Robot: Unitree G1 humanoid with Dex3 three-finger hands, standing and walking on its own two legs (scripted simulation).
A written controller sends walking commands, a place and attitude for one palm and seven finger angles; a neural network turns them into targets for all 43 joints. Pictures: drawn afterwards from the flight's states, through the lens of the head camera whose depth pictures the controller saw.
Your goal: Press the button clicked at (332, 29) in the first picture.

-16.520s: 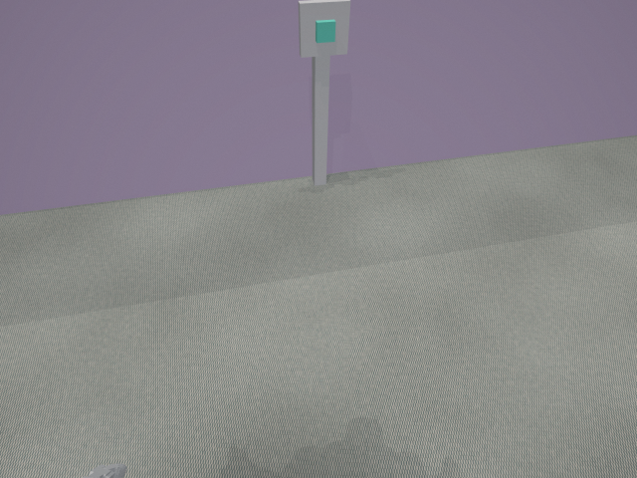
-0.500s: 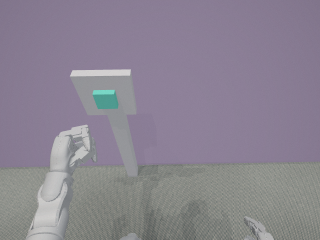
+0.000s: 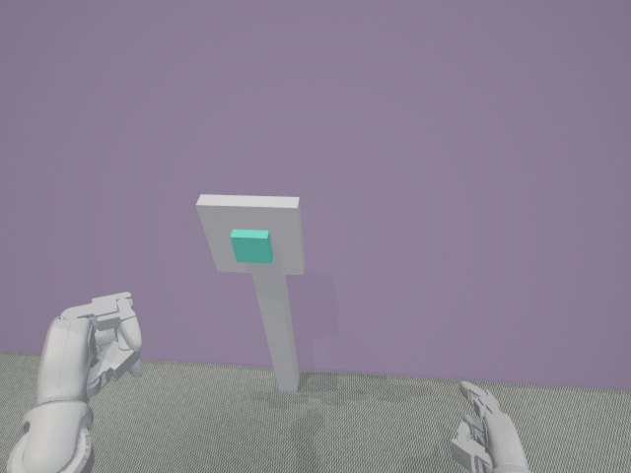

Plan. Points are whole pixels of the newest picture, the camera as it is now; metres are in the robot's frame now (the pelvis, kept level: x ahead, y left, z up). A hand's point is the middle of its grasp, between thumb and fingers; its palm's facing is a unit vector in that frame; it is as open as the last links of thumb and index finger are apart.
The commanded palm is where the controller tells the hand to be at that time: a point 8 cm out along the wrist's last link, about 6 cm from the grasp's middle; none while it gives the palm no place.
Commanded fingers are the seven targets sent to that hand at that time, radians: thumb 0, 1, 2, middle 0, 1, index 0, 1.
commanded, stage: draw the hand back to the body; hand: left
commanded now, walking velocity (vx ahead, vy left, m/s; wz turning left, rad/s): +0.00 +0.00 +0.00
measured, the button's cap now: (252, 245) +0.51 +0.18 -0.03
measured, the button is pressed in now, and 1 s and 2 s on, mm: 0 0 0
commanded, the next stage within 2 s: step back with the hand held close in 0.50 s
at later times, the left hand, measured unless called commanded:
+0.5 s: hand (90, 360) +0.17 +0.23 +0.16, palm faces +0.41 -0.83 -0.39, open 3.1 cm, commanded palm +0.12 +0.27 +0.18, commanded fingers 0.00 0.90 0.90 -1.30 -1.50 -1.30 -1.50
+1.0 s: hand (67, 378) +0.16 +0.24 +0.16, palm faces +0.30 -0.81 -0.50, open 3.1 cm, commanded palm +0.10 +0.29 +0.18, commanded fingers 0.00 0.90 0.90 -1.30 -1.50 -1.30 -1.50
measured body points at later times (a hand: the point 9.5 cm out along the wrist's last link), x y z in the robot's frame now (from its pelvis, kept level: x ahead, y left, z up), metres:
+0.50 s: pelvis +0.00 -0.01 +0.00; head -0.03 -0.03 +0.45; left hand +0.15 +0.27 +0.18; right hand +0.19 -0.23 -0.08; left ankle +0.00 +0.11 -0.74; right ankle -0.05 -0.12 -0.74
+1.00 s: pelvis -0.04 +0.01 +0.00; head -0.02 -0.01 +0.45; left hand +0.13 +0.29 +0.18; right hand +0.14 -0.24 -0.09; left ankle +0.00 +0.11 -0.74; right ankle -0.05 -0.12 -0.74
